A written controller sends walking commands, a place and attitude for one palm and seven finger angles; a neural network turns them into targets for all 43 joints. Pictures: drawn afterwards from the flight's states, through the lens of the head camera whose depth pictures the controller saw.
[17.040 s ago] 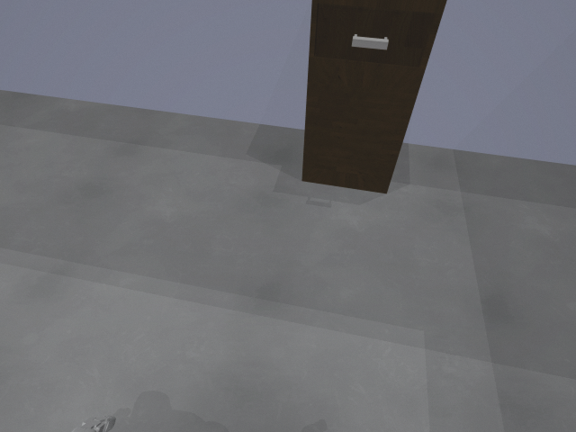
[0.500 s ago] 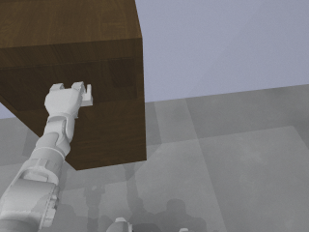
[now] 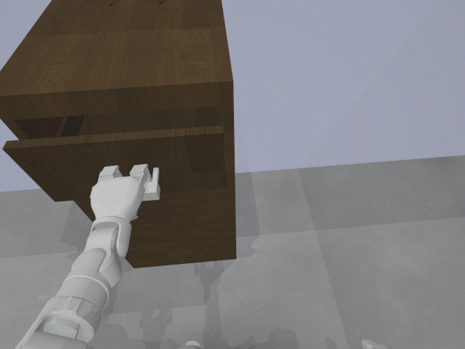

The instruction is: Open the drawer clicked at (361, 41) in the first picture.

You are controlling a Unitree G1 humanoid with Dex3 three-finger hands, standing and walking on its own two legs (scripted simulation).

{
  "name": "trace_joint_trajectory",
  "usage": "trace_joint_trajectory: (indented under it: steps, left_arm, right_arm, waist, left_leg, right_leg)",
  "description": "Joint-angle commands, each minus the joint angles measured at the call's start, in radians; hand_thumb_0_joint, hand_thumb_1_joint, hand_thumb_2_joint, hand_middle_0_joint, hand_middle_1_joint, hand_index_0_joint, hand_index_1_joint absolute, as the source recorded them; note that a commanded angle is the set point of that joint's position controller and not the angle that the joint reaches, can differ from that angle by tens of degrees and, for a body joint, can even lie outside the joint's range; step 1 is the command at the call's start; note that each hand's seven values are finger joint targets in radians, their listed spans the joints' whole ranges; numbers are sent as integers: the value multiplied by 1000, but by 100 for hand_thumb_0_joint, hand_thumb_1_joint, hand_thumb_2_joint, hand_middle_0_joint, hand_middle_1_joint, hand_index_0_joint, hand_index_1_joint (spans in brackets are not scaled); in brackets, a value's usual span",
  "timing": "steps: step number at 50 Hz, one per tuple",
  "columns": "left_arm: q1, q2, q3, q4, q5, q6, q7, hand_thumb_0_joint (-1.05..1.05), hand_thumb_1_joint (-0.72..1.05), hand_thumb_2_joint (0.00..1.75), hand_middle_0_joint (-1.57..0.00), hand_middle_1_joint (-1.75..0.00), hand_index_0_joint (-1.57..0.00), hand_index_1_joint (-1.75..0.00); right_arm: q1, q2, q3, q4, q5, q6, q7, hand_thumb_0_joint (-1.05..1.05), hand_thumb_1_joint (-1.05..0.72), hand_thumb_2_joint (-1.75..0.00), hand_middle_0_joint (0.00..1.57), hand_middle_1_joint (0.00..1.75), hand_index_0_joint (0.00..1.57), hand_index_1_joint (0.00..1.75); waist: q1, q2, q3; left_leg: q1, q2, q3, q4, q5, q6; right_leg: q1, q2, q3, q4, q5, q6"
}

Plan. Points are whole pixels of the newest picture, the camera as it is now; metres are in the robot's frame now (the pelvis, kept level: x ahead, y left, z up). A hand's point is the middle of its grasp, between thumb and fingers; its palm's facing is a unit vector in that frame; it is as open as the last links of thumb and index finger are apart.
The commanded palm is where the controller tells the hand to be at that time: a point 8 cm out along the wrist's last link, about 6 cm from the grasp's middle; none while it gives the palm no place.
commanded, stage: pull the drawer open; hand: left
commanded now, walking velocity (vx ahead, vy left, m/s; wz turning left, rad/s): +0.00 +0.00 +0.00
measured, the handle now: (127, 183) +0.42 +0.22 +0.01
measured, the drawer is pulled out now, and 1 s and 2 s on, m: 0.07 0.18 0.30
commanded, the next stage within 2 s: none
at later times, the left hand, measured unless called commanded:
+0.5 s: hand (126, 234) +0.32 +0.21 -0.01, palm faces -0.03 -0.06 -1.00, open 5.8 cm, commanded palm +0.29 +0.20 +0.05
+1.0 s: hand (122, 264) +0.27 +0.20 -0.01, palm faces -0.01 -0.09 -1.00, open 5.9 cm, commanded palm +0.23 +0.19 +0.05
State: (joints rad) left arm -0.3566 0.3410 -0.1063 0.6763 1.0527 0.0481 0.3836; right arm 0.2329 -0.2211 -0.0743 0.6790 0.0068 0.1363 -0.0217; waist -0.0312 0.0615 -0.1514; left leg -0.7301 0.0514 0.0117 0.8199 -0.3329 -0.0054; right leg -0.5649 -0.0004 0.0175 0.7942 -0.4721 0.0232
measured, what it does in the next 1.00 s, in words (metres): stands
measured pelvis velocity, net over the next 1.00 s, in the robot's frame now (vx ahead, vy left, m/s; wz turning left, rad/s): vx -0.01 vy -0.02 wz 0.01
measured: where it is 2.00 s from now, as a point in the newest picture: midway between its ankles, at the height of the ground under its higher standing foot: outside the picture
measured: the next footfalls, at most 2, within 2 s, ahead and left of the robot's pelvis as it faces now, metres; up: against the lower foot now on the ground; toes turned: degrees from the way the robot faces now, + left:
none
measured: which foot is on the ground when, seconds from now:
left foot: down 0.00-1.00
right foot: down 0.00-1.00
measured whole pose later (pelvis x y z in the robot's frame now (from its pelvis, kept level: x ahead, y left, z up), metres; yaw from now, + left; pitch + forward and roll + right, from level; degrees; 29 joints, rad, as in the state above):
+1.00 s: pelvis -0.01 -0.02 +0.00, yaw +1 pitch +9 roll +0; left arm 0.06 0.31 -0.15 0.25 1.05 0.09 0.38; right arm 0.14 -0.22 -0.05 0.63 -0.01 0.11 -0.02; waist 0.02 0.07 -0.12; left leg -0.64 0.05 0.00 0.81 -0.33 -0.03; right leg -0.49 0.00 0.01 0.82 -0.49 0.00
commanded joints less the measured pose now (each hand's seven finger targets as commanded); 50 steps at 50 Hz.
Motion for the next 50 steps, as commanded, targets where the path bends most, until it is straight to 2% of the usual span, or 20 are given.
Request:
trace_joint_trajectory:
  steps: [1, 4, 7, 9, 10, 14, 16, 18, 19, 21, 27, 29, 30, 32, 35, 39, 42, 47, 49, 50]
  left_arm:
    - [-278, 127, 48, -243, -13, 4, 39, 0, 90, 90, -40, -135, -40, -135]
    - [-293, 140, 53, -273, -5, 6, 43, 0, 90, 90, -40, -135, -40, -135]
    - [-260, 121, 41, -258, -9, 12, 42, 0, 90, 90, -40, -135, -40, -135]
    - [-274, 145, 55, -286, -7, 7, 41, 0, 90, 90, -40, -135, -40, -135]
    - [-234, 114, 32, -282, -13, 11, 38, 0, 90, 90, -40, -135, -40, -135]
    - [-202, 155, 71, -309, -19, 0, 33, 0, 90, 90, -40, -135, -40, -135]
    - [-176, 113, 37, -315, -24, -2, 31, 0, 90, 90, -40, -135, -40, -135]
    - [-141, 140, 62, -305, -26, -1, 28, 0, 90, 90, -40, -135, -40, -135]
    - [-154, 152, 70, -327, -22, -5, 30, 0, 90, 90, -40, -135, -40, -135]
    - [-127, 139, 61, -357, -19, -7, 33, 0, 90, 90, -40, -135, -40, -135]
    - [8, 105, 48, -427, -29, 2, 40, 0, 90, 90, -40, -135, -40, -135]
    - [16, 115, 56, -473, -26, 6, 42, 0, 90, 90, -40, -135, -40, -135]
    - [67, 91, 43, -457, -30, 15, 42, 0, 90, 90, -40, -135, -40, -135]
    - [90, 106, 53, -496, -28, 19, 46, 0, 90, 90, -40, -135, -40, -135]
    - [112, 100, 49, -489, -29, 33, 44, 0, 90, 90, -40, -135, -40, -135]
    - [132, 129, 73, -537, -24, 41, 42, 0, 90, 90, -40, -135, -40, -135]
    - [215, 88, 42, -575, -28, 44, 39, 0, 90, 90, -40, -135, -40, -135]
    - [275, 65, 15, -634, -25, 48, 37, 0, 90, 90, -40, -135, -40, -135]
    - [287, 98, 45, -667, -21, 44, 39, 0, 90, 90, -40, -135, -40, -135]
    - [339, 73, 27, -667, -23, 48, 39, 0, 90, 90, -40, -135, -40, -135]
  right_arm:
    - [4, -136, -38, -106, -6, -33, -11, 0, -90, -90, 20, 30, 20, 30]
    - [-8, -135, -36, -108, -7, -36, -14, 0, -90, -90, 20, 30, 20, 30]
    - [-18, -132, -35, -112, -7, -40, -19, 0, -90, -90, 20, 30, 20, 30]
    - [-30, -133, -32, -112, -6, -40, -22, 0, -90, -90, 20, 30, 20, 30]
    - [-29, -130, -34, -117, -7, -44, -22, 0, -90, -90, 20, 30, 20, 30]
    - [-47, -130, -27, -119, -6, -46, -27, 0, -90, -90, 20, 30, 20, 30]
    - [-57, -126, -26, -124, -5, -51, -27, 0, -90, -90, 20, 30, 20, 30]
    - [-56, -132, -26, -123, -6, -53, -29, 0, -90, -90, 20, 30, 20, 30]
    - [-59, -129, -24, -122, -5, -53, -31, 0, -90, -90, 20, 30, 20, 30]
    - [-67, -126, -25, -127, -7, -56, -29, 0, -90, -90, 20, 30, 20, 30]
    - [-80, -126, -28, -142, -9, -67, -19, 0, -90, -90, 20, 30, 20, 30]
    - [-92, -127, -24, -149, -9, -68, -15, 0, -90, -90, 20, 30, 20, 30]
    - [-89, -125, -28, -150, -11, -71, -15, 0, -90, -90, 20, 30, 20, 30]
    - [-97, -126, -25, -156, -13, -73, -14, 0, -90, -90, 20, 30, 20, 30]
    - [-107, -125, -21, -156, -12, -75, -16, 0, -90, -90, 20, 30, 20, 30]
    - [-131, -122, -13, -161, -14, -73, -16, 0, -90, -90, 20, 30, 20, 30]
    - [-142, -116, -14, -176, -16, -76, -12, 0, -90, -90, 20, 30, 20, 30]
    - [-164, -110, -7, -195, -21, -78, -4, 0, -90, -90, 20, 30, 20, 30]
    - [-178, -109, -1, -199, -23, -76, -4, 0, -90, -90, 20, 30, 20, 30]
    - [-176, -106, -4, -206, -24, -78, -2, 0, -90, -90, 20, 30, 20, 30]
  waist:
    - [-11, -25, -292]
    - [-7, -8, -302]
    - [-11, -42, -261]
    - [-1, -35, -285]
    - [-1, -30, -275]
    - [15, -50, -279]
    - [6, -62, -252]
    - [13, -64, -238]
    - [20, -69, -266]
    - [22, -42, -264]
    - [26, -58, -236]
    - [33, -55, -262]
    - [29, -71, -233]
    - [38, -52, -243]
    - [32, -74, -196]
    - [49, -66, -229]
    - [52, -50, -212]
    - [52, -53, -188]
    - [66, -42, -209]
    - [63, -50, -190]
  left_leg:
    - [398, -54, 20, -63, 327, 37]
    - [411, -57, 21, -63, 318, 39]
    - [387, -60, 21, -64, 278, 39]
    - [395, -61, 22, -69, 276, 39]
    - [390, -64, 23, -68, 270, 40]
    - [377, -64, 25, -70, 267, 40]
    - [368, -68, 28, -70, 245, 41]
    - [355, -67, 28, -73, 234, 41]
    - [359, -68, 31, -71, 240, 42]
    - [363, -69, 33, -67, 247, 40]
    - [362, -67, 30, -67, 263, 39]
    - [375, -66, 29, -69, 266, 39]
    - [365, -68, 30, -66, 262, 41]
    - [366, -68, 31, -68, 258, 38]
    - [353, -68, 28, -73, 233, 38]
    - [376, -67, 30, -74, 239, 37]
    - [383, -66, 28, -73, 262, 35]
    - [393, -63, 21, -77, 248, 35]
    - [400, -63, 22, -77, 257, 32]
    - [394, -64, 21, -75, 260, 34]
  right_leg:
    - [-29, 67, -77, -97, 404, -54]
    - [-26, 64, -72, -99, 396, -56]
    - [-28, 62, -72, -106, 369, -55]
    - [-14, 58, -64, -106, 373, -54]
    - [-9, 59, -68, -107, 372, -55]
    - [11, 55, -59, -107, 386, -53]
    - [1, 53, -59, -117, 375, -49]
    - [11, 53, -56, -120, 363, -51]
    - [19, 50, -54, -115, 377, -48]
    - [15, 51, -53, -109, 387, -50]
    - [21, 54, -62, -101, 411, -52]
    - [25, 54, -61, -100, 406, -51]
    - [25, 54, -62, -102, 411, -51]
    - [30, 53, -60, -99, 407, -52]
    - [17, 52, -64, -106, 381, -49]
    - [28, 50, -60, -105, 378, -49]
    - [28, 53, -65, -97, 397, -53]
    - [17, 52, -70, -98, 370, -53]
    - [29, 51, -65, -95, 382, -54]
    - [30, 52, -70, -91, 386, -55]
